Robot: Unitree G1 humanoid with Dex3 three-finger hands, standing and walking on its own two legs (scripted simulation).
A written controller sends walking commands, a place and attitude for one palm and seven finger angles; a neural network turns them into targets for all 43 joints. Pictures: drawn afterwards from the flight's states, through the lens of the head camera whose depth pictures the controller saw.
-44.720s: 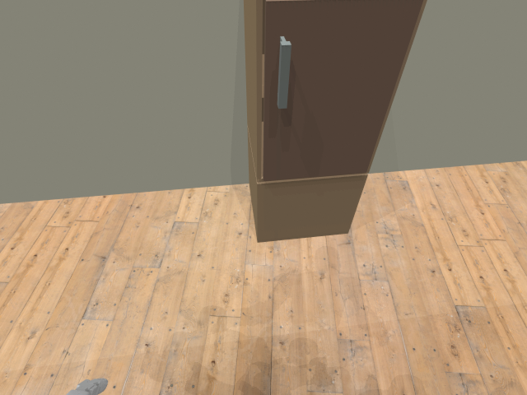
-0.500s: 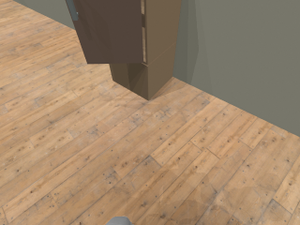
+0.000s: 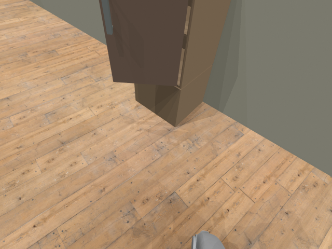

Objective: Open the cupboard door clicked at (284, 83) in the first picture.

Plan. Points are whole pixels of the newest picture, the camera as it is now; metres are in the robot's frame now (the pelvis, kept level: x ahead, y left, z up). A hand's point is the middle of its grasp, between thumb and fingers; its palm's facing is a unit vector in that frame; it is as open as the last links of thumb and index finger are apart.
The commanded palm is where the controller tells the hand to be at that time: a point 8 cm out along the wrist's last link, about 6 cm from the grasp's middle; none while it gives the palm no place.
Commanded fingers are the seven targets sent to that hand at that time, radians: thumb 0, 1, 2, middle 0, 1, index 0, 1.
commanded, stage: take the last steps up to it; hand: left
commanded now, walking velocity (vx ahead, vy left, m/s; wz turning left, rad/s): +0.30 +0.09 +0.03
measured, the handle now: (108, 12) +1.04 +0.32 +0.08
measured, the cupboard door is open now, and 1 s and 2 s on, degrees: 38 38 38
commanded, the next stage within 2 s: come to a stop and stand still in 0.94 s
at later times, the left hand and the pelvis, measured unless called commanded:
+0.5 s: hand (103, 215) +0.23 +0.19 -0.17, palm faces +0.10 -0.96 -0.24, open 7.1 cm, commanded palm none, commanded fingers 0.00 0.90 0.90 -0.20 -0.30 -0.20 -0.30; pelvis +0.21 +0.00 +0.00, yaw +3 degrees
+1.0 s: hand (93, 150) +0.46 +0.28 -0.17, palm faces +0.06 -0.98 -0.19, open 7.3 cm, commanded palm none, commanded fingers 0.00 0.90 0.90 -0.20 -0.30 -0.20 -0.30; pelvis +0.41 +0.10 +0.00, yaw -1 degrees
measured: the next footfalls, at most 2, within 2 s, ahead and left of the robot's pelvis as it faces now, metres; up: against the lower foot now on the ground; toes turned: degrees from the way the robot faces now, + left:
right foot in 0.24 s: +0.20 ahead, -0.09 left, +0.00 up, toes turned -5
left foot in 0.70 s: +0.50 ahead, +0.18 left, +0.00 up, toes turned +5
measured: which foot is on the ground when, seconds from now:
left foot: down 0.00-0.24, up 0.26-0.68, down 0.70-1.00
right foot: up 0.00-0.22, down 0.24-0.70, up 0.72-1.00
